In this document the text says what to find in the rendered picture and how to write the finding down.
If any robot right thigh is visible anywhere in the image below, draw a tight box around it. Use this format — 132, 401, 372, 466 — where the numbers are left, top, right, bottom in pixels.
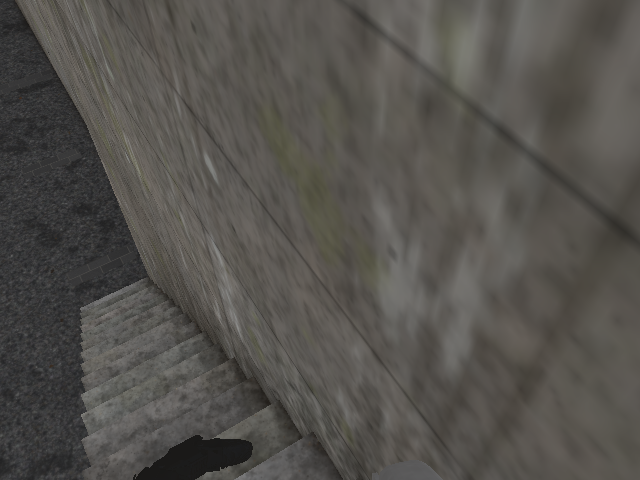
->
372, 460, 443, 480

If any left robot hand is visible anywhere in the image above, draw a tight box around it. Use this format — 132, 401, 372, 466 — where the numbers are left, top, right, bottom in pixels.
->
133, 435, 253, 480

